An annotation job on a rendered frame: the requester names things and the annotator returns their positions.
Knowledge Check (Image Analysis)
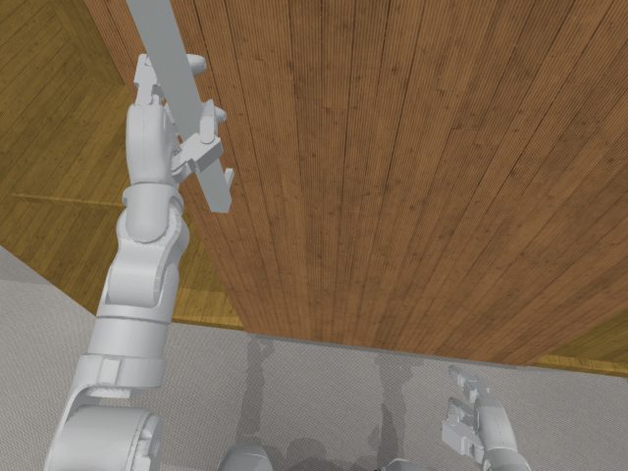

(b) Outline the handle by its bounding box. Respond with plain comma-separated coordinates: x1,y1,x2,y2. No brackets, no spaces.
126,0,235,213

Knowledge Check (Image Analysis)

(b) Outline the robot left forearm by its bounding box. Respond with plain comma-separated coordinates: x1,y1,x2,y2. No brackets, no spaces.
43,182,189,471

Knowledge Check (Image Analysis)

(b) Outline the wardrobe door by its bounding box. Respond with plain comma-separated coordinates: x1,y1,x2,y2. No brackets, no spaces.
548,307,628,364
84,0,628,367

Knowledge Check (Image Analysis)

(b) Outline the left robot thigh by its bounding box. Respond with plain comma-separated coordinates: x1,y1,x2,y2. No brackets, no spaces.
217,445,273,471

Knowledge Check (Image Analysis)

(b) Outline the robot left upper arm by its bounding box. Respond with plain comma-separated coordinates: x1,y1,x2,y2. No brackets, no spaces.
48,404,163,471

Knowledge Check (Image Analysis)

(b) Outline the right robot hand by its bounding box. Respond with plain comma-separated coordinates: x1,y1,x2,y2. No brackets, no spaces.
442,365,518,467

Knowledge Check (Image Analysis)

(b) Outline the robot right forearm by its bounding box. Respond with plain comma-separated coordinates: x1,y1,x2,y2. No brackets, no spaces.
481,448,532,471

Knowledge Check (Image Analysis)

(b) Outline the left robot hand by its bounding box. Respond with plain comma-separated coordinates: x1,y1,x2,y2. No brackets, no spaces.
126,54,227,191

